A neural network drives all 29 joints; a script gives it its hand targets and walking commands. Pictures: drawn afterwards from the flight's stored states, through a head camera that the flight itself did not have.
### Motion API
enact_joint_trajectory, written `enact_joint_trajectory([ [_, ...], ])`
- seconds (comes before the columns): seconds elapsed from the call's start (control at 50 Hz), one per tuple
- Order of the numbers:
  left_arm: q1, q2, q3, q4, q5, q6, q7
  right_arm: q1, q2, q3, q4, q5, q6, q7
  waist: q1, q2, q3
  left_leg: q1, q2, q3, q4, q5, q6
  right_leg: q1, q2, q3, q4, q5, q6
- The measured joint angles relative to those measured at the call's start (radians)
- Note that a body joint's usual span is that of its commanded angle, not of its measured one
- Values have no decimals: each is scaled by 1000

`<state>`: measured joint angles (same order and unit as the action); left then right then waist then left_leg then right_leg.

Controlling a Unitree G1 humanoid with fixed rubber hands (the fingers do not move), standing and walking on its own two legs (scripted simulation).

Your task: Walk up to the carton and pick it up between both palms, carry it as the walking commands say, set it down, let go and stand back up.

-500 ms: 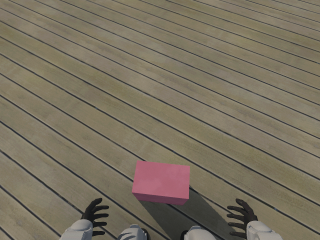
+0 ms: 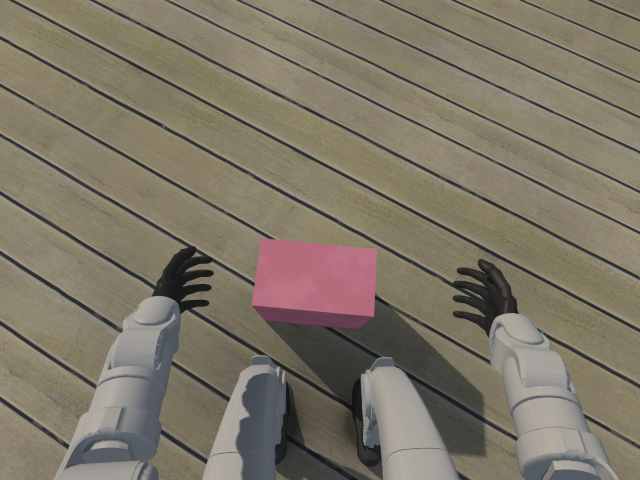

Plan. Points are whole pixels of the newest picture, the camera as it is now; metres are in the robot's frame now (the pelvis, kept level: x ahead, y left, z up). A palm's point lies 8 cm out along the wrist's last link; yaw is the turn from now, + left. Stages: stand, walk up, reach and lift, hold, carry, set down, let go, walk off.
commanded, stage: reach and lift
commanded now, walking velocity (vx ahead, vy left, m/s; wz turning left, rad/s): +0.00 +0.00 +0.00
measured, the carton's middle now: (314, 289) +0.41 +0.01 -0.54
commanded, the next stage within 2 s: none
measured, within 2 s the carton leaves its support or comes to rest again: neither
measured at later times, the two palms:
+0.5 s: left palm (180, 221) +0.44 +0.22 -0.14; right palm (475, 241) +0.41 -0.23 -0.13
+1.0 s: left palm (203, 244) +0.44 +0.22 -0.26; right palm (448, 264) +0.40 -0.23 -0.25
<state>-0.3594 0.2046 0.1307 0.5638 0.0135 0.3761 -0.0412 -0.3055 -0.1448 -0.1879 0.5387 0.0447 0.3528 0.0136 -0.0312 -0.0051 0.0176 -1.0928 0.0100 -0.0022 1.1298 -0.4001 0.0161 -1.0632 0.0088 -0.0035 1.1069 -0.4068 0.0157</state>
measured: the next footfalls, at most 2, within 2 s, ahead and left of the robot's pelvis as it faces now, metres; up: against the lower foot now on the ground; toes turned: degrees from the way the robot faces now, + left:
none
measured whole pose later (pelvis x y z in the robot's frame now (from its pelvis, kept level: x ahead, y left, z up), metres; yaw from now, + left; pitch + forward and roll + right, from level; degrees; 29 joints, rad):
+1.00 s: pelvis -0.03 +0.00 -0.13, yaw -1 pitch +47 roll -3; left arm -0.89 0.36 0.22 0.80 -0.06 0.10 -0.08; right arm -0.78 -0.19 -0.29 0.67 0.11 0.10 -0.04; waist -0.04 0.01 -0.11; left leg -1.93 -0.01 -0.03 1.54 -0.44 0.01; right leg -1.90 0.02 0.00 1.52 -0.45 0.03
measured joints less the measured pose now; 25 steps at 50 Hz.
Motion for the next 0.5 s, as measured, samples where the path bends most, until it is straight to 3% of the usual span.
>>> enact_joint_trajectory([
  [0.32, -349, 61, 51, 186, -34, -161, 10, -330, -58, -81, 176, 31, -173, 0, 4, 0, -56, -288, -9, 15, 33, 41, 12, -296, -1, 24, 40, 41, 15],
  [0.5, -453, 107, 79, 217, -39, -239, -16, -426, -58, -102, 179, 39, -241, -17, 1, 4, -90, -416, -11, 4, 30, 59, 5, -422, 2, 18, 39, 56, 10],
])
